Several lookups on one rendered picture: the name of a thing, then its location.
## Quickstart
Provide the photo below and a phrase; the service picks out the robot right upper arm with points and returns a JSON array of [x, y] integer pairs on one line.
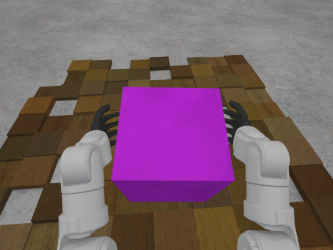
[[265, 240]]

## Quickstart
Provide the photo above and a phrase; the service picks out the left robot hand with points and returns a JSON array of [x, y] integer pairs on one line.
[[99, 122]]

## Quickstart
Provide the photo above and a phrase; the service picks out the robot right forearm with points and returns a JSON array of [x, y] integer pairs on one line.
[[267, 175]]

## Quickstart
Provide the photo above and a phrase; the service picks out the carton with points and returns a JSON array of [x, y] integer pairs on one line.
[[172, 145]]

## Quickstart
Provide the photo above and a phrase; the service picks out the robot left forearm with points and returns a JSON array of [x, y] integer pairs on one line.
[[82, 187]]

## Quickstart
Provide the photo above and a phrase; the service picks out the right robot hand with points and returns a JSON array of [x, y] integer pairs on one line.
[[241, 119]]

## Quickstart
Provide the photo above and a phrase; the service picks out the robot left upper arm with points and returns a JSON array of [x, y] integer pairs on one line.
[[91, 243]]

